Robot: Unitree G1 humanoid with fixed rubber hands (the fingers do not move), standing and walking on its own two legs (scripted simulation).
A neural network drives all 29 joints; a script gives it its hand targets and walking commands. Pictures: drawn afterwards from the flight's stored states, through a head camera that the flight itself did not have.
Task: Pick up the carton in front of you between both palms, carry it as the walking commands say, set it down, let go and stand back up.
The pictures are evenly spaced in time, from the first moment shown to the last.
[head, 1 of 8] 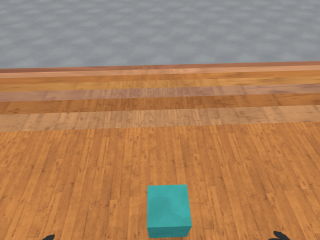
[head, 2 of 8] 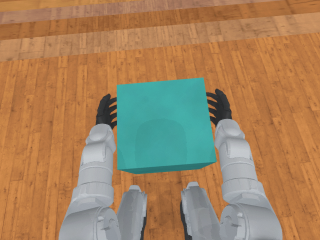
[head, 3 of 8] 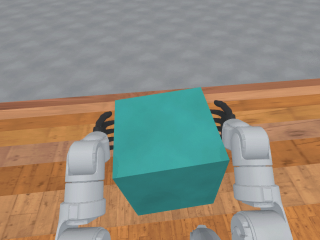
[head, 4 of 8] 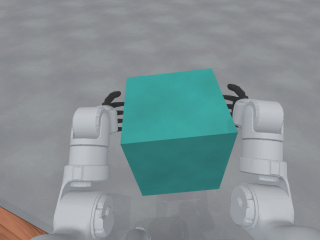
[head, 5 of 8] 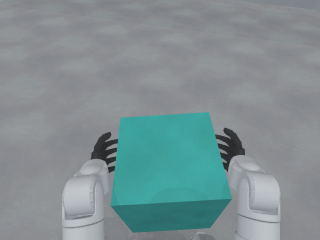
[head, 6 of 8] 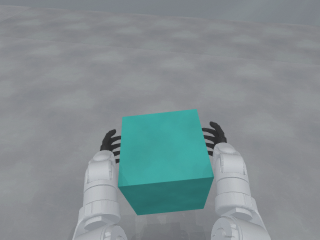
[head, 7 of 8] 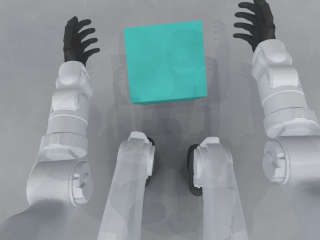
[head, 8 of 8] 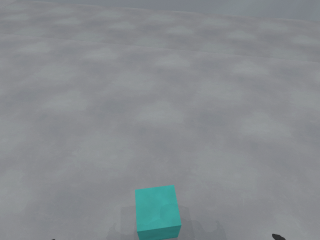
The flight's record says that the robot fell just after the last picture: no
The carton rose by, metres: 0.69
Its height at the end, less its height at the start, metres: -0.96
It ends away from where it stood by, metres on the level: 6.16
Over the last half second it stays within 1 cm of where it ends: yes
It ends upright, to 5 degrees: yes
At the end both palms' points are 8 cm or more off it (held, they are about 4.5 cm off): yes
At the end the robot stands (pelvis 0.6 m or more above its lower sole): yes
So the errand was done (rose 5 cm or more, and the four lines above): yes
